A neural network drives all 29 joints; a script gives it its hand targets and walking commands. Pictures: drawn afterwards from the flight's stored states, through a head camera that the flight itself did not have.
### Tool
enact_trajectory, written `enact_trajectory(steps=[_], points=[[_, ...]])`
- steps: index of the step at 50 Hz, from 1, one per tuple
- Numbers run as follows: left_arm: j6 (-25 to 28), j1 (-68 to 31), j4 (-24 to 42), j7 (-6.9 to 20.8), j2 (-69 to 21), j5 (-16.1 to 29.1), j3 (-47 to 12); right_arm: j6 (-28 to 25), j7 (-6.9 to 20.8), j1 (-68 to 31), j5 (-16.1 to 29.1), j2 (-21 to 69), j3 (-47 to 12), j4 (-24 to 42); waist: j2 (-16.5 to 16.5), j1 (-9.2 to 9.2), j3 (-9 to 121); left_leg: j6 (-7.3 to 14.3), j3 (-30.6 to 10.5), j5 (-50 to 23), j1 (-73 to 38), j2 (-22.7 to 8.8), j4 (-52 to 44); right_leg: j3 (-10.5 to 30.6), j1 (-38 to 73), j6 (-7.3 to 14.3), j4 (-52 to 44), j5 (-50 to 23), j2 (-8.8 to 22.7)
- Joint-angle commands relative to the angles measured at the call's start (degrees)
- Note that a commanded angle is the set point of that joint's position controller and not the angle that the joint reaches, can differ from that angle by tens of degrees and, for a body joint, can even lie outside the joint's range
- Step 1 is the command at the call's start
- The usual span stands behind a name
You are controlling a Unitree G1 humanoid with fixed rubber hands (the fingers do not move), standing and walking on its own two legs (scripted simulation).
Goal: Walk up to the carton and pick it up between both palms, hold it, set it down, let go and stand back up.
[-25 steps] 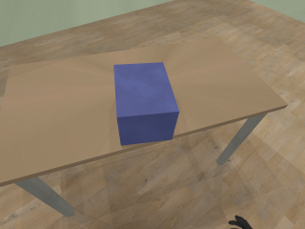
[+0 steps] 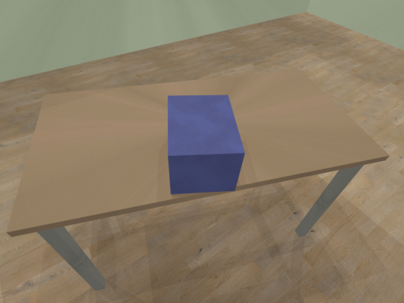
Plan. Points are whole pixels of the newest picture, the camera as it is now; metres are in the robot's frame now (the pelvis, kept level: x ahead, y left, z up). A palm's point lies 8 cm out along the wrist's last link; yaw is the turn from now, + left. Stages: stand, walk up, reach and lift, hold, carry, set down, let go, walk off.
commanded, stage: walk up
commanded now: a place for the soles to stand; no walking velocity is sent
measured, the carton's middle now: (200, 142) +0.55 -0.01 -0.02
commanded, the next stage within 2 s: none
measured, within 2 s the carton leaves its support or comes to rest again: neither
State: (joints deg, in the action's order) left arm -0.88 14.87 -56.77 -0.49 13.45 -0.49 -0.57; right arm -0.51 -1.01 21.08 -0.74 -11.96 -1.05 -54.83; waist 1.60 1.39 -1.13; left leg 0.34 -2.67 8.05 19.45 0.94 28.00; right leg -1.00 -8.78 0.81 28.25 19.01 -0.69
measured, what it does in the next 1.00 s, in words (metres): stands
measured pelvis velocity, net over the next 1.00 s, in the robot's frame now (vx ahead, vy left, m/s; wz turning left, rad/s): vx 0.05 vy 0.01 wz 0.14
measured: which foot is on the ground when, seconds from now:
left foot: down 0.00-1.00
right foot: down 0.00-1.00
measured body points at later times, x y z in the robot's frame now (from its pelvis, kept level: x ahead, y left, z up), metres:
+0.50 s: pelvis +0.02 -0.01 +0.00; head +0.04 +0.00 +0.45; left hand +0.05 +0.25 -0.16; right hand +0.10 -0.26 -0.14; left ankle +0.08 +0.11 -0.73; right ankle -0.04 -0.12 -0.73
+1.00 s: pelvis +0.05 +0.01 -0.01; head +0.05 +0.03 +0.44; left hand -0.01 +0.27 -0.17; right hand +0.10 -0.24 -0.14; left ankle +0.09 +0.11 -0.74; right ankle -0.04 -0.12 -0.73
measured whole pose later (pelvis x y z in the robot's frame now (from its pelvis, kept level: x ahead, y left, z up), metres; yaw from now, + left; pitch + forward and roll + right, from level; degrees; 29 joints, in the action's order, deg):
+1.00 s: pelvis +0.05 +0.01 -0.01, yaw +8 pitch -2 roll -1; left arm -0.8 21.1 -60.0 -1.0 16.2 -1.9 -0.3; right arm -0.8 -0.5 19.4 -2.3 -13.4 -1.1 -54.5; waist 1.6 -0.4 -1.7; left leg 1.6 -2.8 13.3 20.0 2.0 36.6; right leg -8.4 -1.5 0.1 28.9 25.3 1.6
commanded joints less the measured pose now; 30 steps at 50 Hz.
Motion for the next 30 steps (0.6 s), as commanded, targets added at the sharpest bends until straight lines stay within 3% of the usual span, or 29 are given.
enact_trajectory(steps=[1, 5, 8, 10, 15, 16, 17, 20, 22, 24, 30], points=[[1.0, 4.0, 0.7, -0.4, 5.5, -0.1, 0.8, -0.8, -0.4, 0.0, 0.0, -8.5, 1.8, 2.4, -5.9, -1.31, -1.3, 2.4, -11.7, 12.7, -1.3, -6.7, -9.3, 5.0, -3.4, 2.6, -6.2, 3.9, 3.8], [1.4, 3.4, 0.3, -0.7, 6.0, 0.0, 0.4, -0.8, -0.5, 0.2, -0.1, -7.3, 1.5, 1.5, -2.7, 0.04, 0.0, 3.0, -9.3, 3.6, -3.8, -6.1, -5.0, 5.5, -3.5, 2.0, -7.6, -0.7, 5.5], [1.4, 2.9, 0.0, -0.9, 6.5, 0.2, 0.5, -0.9, -0.6, -1.7, -0.4, -7.3, 1.3, 1.3, -2.2, -0.06, -0.3, 3.0, -7.0, -4.7, -6.1, -5.2, -1.7, 5.0, -4.6, 2.0, -8.0, -5.0, 6.3], [1.2, 2.7, -0.1, -1.0, 7.0, 0.1, 0.5, -0.9, -0.8, -1.0, -0.2, -7.1, 1.1, 0.8, 0.1, 0.36, 0.9, 2.9, -6.4, -7.4, -6.1, -5.3, -0.5, 4.2, -2.9, 2.3, -7.8, -7.5, 6.3], [0.7, 3.7, -0.4, -1.1, 7.3, 0.3, 0.2, -0.7, -1.0, -3.3, -0.3, -7.9, 0.7, 0.4, -0.4, -0.6, -1.4, 3.2, -6.6, -8.1, -4.5, -5.2, 0.0, 3.3, -3.3, 2.2, -7.3, -8.1, 6.4], [0.7, 3.6, -0.3, -1.1, 7.4, 0.3, 0.3, -0.7, -1.0, -3.4, -0.2, -7.8, 0.7, 0.3, -0.1, -0.29, -0.6, 3.2, -6.6, -9.2, -5.1, -5.3, 0.4, 2.9, -2.5, 2.4, -6.9, -9.5, 6.6], [0.7, 3.6, -0.1, -1.2, 7.6, 0.2, 0.3, -0.8, -1.1, -4.0, -0.4, -8.3, 0.8, 0.4, -2.3, -0.59, 0.1, 3.3, -6.5, -11.9, -5.4, -5.1, 1.0, 2.8, -1.6, 2.2, -6.1, -11.8, 6.8], [0.5, 2.9, 0.1, -1.3, 8.0, 0.2, 0.5, -0.9, -1.2, -4.7, -0.3, -8.2, 0.6, 0.3, -1.0, -0.56, 1.0, 3.8, -6.7, -16.9, -6.0, -5.7, 1.8, 1.7, -0.8, 1.9, -4.7, -12.9, 6.5], [0.1, 3.2, 0.0, -1.3, 7.6, 0.2, 0.4, -0.8, -1.2, -5.1, 0.1, -8.7, 0.8, 0.3, -3.7, -0.8, 1.2, 3.6, -7.9, -15.7, -4.6, -5.7, 1.5, 1.5, 0.5, 2.1, -4.8, -10.1, 6.1], [-0.1, 3.3, -0.3, -1.3, 8.0, 0.2, 0.3, -0.6, -1.3, -6.4, -0.2, -8.3, 0.4, 0.5, -1.5, -1.29, 0.7, 3.7, -7.2, -16.1, -4.0, -5.4, 2.2, 1.2, 0.1, 2.0, -5.3, -10.9, 6.4], [-0.4, 2.0, 0.3, -1.4, 8.6, 0.3, 0.4, -0.3, -1.4, -7.5, 0.1, -8.6, 0.3, 0.3, -2.4, -1.0, -1.4, 3.4, -7.5, -11.5, -1.8, -4.1, 2.4, 1.1, -0.5, 2.5, -6.2, -7.6, 7.1]])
